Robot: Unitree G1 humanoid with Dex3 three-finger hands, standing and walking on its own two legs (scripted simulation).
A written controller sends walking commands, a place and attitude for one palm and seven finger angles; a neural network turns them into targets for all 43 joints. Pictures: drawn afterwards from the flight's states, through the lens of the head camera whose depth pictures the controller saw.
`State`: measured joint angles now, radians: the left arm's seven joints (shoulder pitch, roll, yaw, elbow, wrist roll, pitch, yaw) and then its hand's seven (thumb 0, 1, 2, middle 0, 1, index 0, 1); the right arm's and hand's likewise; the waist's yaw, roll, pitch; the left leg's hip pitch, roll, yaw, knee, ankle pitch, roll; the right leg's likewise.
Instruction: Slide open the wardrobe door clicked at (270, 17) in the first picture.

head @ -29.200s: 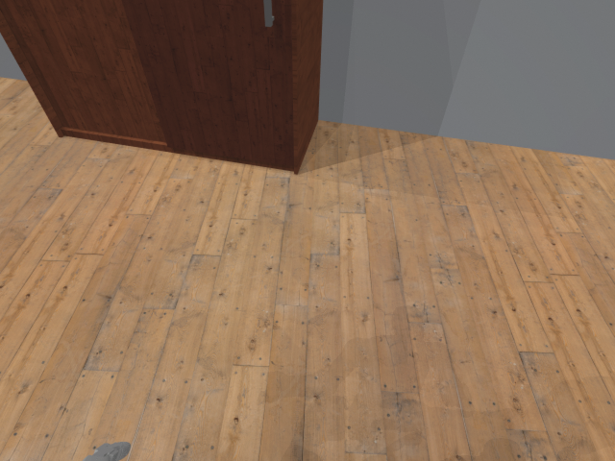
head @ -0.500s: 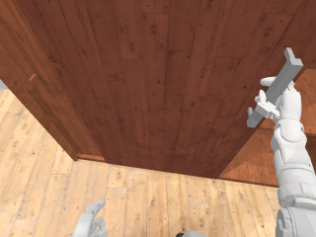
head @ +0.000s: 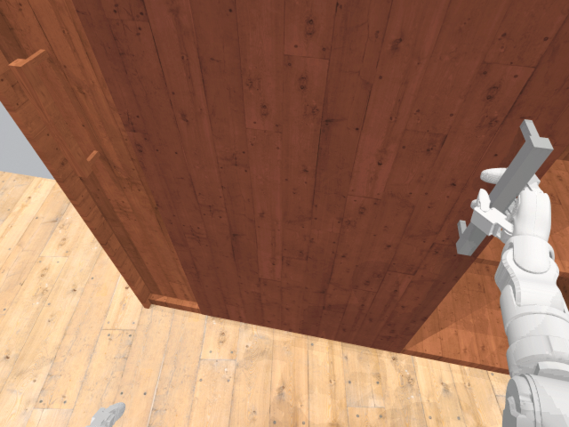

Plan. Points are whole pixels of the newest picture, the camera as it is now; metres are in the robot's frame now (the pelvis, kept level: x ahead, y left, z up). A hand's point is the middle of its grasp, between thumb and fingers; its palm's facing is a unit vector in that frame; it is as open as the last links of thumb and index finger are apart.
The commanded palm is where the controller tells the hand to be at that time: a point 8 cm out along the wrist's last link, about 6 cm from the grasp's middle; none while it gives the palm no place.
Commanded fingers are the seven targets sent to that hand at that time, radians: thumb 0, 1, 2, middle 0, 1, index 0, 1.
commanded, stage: loosen the grip on the handle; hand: right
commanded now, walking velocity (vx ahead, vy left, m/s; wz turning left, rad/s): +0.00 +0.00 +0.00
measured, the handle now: (492, 194) +0.46 -0.28 +0.09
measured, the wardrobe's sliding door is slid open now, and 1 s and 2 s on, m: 0.46 0.46 0.46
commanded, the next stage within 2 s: slip the hand off the handle in 0.64 s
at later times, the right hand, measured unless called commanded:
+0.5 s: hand (482, 213) +0.42 -0.25 +0.08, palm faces +0.32 +0.93 -0.18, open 12.7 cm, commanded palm +0.38 -0.29 +0.09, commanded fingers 0.00 0.55 -0.20 0.28 1.18 0.28 1.18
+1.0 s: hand (493, 215) +0.42 -0.27 +0.08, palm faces +0.31 +0.93 -0.18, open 13.6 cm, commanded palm +0.38 -0.33 +0.09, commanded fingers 0.00 0.55 -0.20 0.25 1.15 0.25 1.15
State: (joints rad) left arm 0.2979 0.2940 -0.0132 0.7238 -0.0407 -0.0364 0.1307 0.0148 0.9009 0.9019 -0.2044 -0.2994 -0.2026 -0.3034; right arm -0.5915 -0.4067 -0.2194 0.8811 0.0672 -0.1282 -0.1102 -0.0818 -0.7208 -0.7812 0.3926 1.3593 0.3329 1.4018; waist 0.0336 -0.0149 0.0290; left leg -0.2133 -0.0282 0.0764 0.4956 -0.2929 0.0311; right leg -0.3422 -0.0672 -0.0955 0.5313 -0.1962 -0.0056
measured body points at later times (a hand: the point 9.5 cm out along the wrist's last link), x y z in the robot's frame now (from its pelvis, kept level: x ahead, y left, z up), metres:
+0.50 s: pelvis -0.02 -0.01 -0.01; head +0.02 -0.02 +0.44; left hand +0.07 +0.26 -0.11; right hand +0.40 -0.30 +0.10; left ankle -0.02 +0.10 -0.73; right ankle +0.05 -0.11 -0.73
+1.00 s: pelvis +0.00 -0.02 -0.01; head +0.03 -0.03 +0.43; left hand +0.09 +0.24 -0.12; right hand +0.40 -0.32 +0.09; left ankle -0.02 +0.10 -0.73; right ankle +0.05 -0.11 -0.73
